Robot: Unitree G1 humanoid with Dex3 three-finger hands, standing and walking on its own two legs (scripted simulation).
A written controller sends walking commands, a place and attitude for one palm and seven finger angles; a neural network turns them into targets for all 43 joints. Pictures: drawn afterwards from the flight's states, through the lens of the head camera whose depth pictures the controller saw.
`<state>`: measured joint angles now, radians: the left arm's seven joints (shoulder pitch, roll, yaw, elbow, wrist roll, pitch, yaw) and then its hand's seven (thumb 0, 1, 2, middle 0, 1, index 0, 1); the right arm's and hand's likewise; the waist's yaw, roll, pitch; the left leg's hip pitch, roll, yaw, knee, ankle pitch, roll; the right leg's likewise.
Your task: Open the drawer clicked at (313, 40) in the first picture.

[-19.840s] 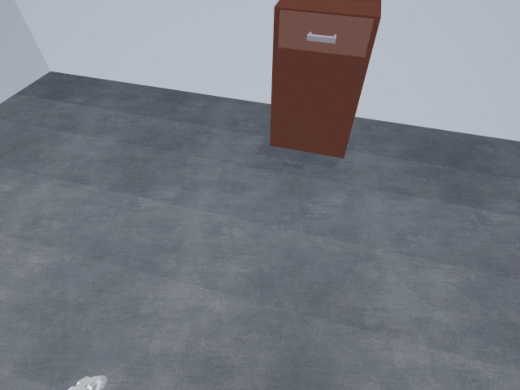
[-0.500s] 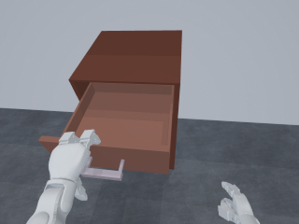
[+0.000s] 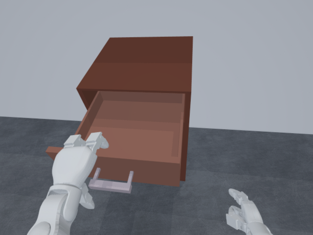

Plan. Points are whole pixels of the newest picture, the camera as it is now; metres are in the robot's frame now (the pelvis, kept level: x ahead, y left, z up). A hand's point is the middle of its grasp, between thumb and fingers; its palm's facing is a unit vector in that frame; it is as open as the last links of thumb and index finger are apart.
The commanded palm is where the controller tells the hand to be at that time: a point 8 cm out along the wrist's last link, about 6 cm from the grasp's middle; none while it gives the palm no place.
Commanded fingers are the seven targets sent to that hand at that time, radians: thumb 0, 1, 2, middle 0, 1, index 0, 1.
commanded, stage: draw the hand back to the body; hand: left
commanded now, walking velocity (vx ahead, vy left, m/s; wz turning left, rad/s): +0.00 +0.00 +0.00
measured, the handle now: (112, 179) +0.28 +0.20 -0.08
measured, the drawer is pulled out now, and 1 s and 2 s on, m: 0.29 0.29 0.29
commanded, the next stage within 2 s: step back with the hand held close in 1.66 s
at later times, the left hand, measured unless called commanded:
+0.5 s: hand (70, 177) +0.21 +0.24 +0.08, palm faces +0.04 -0.11 -0.99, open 13.8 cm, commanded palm +0.18 +0.23 +0.14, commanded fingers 0.00 -0.50 0.30 -0.30 -1.20 -0.30 -1.20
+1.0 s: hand (64, 163) +0.21 +0.22 +0.15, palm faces +0.36 -0.86 -0.36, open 12.6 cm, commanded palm +0.16 +0.26 +0.16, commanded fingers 0.00 0.13 0.57 -0.25 -0.80 -0.25 -0.80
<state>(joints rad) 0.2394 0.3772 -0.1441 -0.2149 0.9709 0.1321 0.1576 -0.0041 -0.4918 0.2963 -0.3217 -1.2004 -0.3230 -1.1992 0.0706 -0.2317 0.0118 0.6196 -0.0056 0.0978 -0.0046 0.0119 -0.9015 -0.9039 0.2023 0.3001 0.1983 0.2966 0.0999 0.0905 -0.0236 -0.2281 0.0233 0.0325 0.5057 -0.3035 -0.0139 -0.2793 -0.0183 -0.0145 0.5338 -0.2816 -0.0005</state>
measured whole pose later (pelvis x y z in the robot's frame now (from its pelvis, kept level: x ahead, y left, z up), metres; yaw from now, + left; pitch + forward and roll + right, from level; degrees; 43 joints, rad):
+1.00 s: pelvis +0.02 +0.00 +0.00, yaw +2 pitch -3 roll +0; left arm 0.50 0.29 0.19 -0.48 -0.02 -0.09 0.13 -0.01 -0.19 0.43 -0.29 -1.00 -0.29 -1.00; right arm 0.20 -0.19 0.04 0.61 -0.01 -0.15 -0.08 0.01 -0.90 -0.90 0.20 0.30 0.20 0.30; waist 0.05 0.05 0.03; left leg -0.09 0.03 0.00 0.45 -0.31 -0.02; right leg -0.11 -0.01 -0.05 0.44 -0.28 0.00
